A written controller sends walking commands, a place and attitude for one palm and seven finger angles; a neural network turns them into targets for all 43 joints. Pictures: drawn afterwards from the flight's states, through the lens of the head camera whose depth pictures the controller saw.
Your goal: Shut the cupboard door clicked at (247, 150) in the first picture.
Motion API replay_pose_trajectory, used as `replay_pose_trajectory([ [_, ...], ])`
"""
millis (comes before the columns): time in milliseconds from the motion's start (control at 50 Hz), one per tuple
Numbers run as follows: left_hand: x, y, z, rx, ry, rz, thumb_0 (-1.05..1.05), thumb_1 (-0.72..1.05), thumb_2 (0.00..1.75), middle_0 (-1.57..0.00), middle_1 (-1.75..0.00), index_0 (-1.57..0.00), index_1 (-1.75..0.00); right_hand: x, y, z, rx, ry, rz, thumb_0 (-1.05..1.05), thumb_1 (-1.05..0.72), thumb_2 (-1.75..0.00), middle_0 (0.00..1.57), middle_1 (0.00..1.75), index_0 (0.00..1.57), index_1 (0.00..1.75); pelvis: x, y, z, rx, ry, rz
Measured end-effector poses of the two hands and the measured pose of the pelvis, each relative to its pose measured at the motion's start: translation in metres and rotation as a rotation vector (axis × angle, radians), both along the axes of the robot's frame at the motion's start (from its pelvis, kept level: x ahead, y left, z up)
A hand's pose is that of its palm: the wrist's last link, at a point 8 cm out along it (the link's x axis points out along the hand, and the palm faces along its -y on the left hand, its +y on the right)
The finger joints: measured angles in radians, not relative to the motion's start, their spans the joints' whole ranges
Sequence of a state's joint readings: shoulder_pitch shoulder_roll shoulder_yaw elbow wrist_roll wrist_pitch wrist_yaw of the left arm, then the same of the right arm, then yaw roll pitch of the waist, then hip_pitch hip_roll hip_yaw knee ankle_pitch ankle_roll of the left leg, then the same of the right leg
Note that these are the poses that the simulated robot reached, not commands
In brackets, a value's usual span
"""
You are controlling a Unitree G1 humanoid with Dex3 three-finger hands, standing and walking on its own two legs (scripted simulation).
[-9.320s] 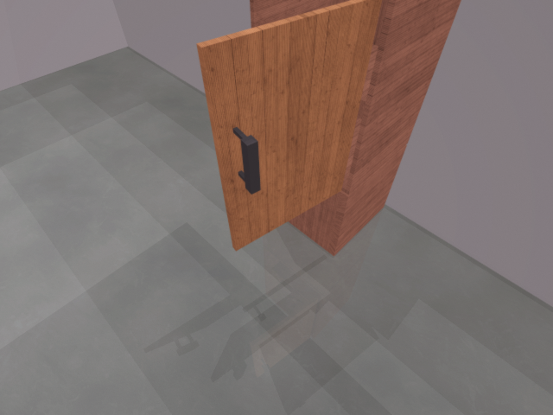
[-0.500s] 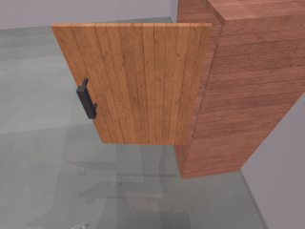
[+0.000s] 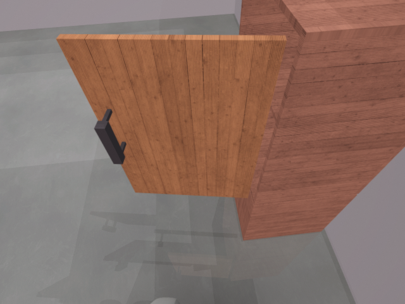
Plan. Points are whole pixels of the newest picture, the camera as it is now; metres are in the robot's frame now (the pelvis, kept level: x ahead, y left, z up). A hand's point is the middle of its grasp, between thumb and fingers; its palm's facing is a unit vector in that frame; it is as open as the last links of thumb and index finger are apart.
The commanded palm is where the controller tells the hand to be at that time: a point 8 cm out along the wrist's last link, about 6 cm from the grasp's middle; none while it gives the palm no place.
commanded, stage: come to a stop and stand still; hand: left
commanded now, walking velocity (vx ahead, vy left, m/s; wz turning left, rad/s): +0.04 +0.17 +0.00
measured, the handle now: (113, 137) +0.48 +0.27 +0.01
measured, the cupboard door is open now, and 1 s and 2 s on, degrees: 80 80 80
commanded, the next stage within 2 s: look again from close up in 0.76 s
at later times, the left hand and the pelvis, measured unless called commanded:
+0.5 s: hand out of the picture -0.01 +0.25 -0.17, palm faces -0.02 -0.97 -0.24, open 7.4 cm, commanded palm none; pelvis -0.04 +0.06 +0.00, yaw -2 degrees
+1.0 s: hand out of the picture -0.01 +0.23 -0.17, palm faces -0.07 -0.98 -0.20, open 7.4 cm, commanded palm none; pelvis -0.03 +0.06 +0.01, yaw -3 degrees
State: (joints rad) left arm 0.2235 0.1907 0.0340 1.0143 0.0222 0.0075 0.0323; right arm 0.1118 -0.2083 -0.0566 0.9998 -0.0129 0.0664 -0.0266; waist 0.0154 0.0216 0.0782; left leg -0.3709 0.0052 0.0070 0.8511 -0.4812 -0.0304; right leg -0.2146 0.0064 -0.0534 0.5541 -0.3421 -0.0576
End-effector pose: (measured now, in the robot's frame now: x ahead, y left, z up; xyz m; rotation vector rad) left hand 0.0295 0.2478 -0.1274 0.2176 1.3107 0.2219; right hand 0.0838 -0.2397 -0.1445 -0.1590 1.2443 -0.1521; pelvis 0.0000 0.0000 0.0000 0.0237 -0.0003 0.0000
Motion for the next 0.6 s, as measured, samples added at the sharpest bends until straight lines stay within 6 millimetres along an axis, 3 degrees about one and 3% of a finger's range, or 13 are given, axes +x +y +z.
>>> replay_pose_trajectory([
  [100,-0.014,-0.011,0.002,-0.034,0.012,0.006,0.0,0.91,0.9,-0.2,-0.3,-0.2,-0.3,-0.005,-0.003,0.01,-0.008,0.009,0.009,0.0,-0.91,-0.9,0.2,0.3,0.2,0.3,-0.005,0.0,0.008,0.011,0.003,-0.007],
  [200,-0.03,-0.009,-0.005,-0.069,0.029,0.02,0.0,0.9,0.9,-0.2,-0.3,-0.2,-0.3,-0.014,0.007,0.017,-0.02,0.008,0.025,0.0,-0.91,-0.9,0.2,0.3,0.2,0.3,-0.012,0.008,0.008,0.009,0.002,-0.003],
  [300,-0.041,0.008,-0.017,-0.067,0.024,0.004,0.0,0.9,0.9,-0.2,-0.3,-0.2,-0.3,-0.031,0.026,0.013,-0.035,-0.032,0.022,0.0,-0.91,-0.9,0.2,0.3,0.2,0.3,-0.021,0.028,-0.001,-0.027,-0.008,-0.007],
  [420,-0.042,0.038,-0.013,-0.051,0.0,-0.039,0.0,0.91,0.9,-0.2,-0.3,-0.2,-0.3,-0.063,0.063,0.008,0.0,-0.056,0.008,0.0,-0.92,-0.9,0.2,0.3,0.2,0.3,-0.032,0.052,-0.002,-0.028,-0.035,-0.022],
  [600,-0.044,0.066,-0.004,-0.028,0.006,-0.083,0.0,0.91,0.9,-0.19,-0.3,-0.2,-0.3,-0.112,0.081,0.005,0.018,0.042,-0.006,0.0,-0.93,-0.9,0.21,0.3,0.2,0.3,-0.042,0.071,0.002,-0.016,-0.017,-0.039],
])
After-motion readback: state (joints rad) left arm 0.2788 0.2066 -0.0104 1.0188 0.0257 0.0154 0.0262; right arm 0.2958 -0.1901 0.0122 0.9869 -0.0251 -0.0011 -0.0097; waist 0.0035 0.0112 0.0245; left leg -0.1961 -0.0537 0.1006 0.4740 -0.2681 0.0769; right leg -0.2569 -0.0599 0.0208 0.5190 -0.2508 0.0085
